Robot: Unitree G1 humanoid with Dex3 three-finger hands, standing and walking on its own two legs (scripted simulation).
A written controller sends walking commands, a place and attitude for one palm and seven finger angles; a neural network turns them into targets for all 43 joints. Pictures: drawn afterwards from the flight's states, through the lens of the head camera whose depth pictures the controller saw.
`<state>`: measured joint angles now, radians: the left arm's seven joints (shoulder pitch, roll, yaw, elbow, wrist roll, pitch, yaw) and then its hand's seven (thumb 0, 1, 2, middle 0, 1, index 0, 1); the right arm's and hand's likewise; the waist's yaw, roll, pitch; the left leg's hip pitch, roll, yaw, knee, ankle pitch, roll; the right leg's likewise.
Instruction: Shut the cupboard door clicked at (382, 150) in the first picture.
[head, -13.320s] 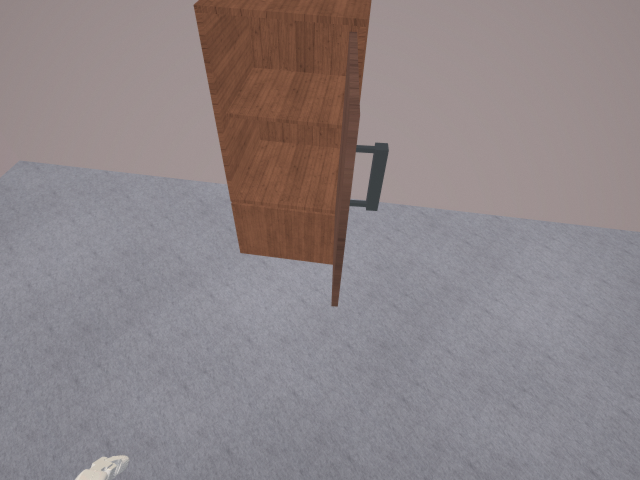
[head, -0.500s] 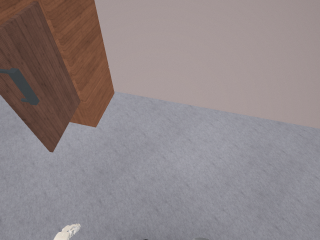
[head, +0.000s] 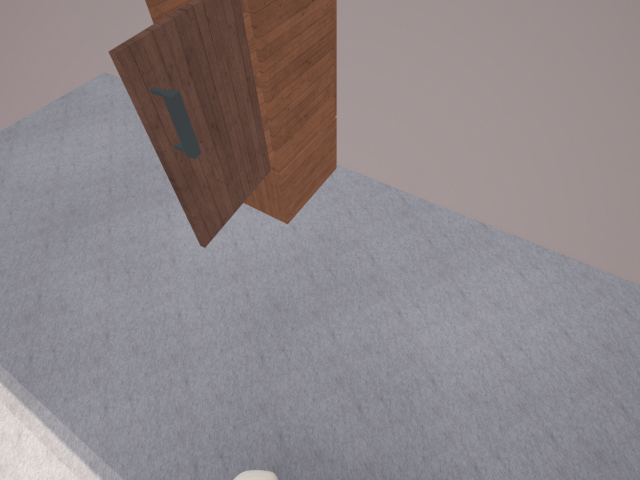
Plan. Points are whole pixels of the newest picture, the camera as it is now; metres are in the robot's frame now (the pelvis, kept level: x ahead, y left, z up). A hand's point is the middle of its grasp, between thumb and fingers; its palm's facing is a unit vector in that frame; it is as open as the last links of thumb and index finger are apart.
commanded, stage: take the last steps up to it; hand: left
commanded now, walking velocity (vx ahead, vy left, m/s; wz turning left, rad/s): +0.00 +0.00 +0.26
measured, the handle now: (175, 123) +0.77 +0.39 -0.04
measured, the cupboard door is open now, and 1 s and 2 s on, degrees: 95 95 95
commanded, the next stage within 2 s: come to a stop and stand still in 1.28 s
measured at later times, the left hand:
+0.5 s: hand out of the picture +0.10 +0.22 -0.16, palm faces +0.10 -0.97 -0.23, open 7.4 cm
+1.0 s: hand out of the picture +0.07 +0.18 -0.16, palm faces +0.29 -0.95 -0.15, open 7.3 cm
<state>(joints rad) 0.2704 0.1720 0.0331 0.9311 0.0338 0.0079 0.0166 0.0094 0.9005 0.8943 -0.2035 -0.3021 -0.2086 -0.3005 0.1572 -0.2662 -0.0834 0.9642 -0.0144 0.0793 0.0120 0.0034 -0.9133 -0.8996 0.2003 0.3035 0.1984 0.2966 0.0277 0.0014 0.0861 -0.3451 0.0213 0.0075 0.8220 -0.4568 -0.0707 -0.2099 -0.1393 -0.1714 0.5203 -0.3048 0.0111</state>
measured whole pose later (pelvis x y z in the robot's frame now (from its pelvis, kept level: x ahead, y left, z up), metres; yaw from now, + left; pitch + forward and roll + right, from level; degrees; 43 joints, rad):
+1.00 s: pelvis +0.18 +0.05 +0.00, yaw +9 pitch -1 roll -1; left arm 0.46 0.09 0.03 1.13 0.03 -0.07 0.01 0.01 0.91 0.89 -0.20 -0.30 -0.21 -0.30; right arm 0.23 -0.19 -0.07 1.06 -0.03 0.01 0.03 0.00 -0.93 -0.90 0.20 0.30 0.20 0.30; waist 0.06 0.03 0.02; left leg -0.51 0.11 0.08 0.77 -0.16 -0.03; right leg -0.01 -0.06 -0.19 0.30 -0.27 0.02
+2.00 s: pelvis +0.30 +0.16 -0.01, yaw +7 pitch -1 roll +0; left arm 0.17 0.18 0.06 1.01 0.02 0.04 0.03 0.00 0.91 0.89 -0.20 -0.30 -0.21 -0.30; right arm 0.20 -0.18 -0.06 1.02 -0.01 0.00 -0.02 0.00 -0.91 -0.90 0.20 0.30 0.20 0.30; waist 0.02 -0.02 0.06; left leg -0.21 0.02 0.02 0.58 -0.35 -0.02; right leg -0.38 -0.07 -0.06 0.58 -0.19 0.02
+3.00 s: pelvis +0.31 +0.13 +0.00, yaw +7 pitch -1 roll +1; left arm 0.29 0.14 0.01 1.10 0.01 -0.02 0.03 0.01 0.91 0.89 -0.20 -0.30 -0.21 -0.30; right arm 0.31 -0.15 0.00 1.12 -0.02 -0.01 -0.03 0.00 -0.91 -0.90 0.20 0.30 0.20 0.30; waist 0.00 0.03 0.02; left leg -0.15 0.05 0.00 0.48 -0.30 -0.06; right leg -0.18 0.01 -0.05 0.52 -0.31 -0.04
